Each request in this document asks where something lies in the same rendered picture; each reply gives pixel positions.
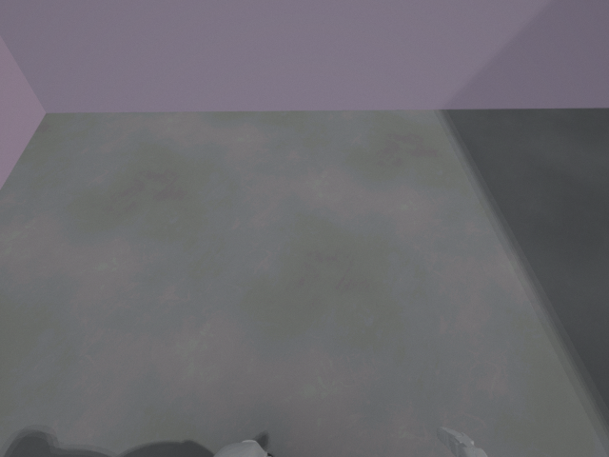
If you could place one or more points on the robot left shin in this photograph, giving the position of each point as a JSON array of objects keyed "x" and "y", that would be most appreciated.
[{"x": 251, "y": 441}]

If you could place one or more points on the robot right hand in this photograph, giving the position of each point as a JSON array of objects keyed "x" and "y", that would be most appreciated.
[{"x": 459, "y": 443}]

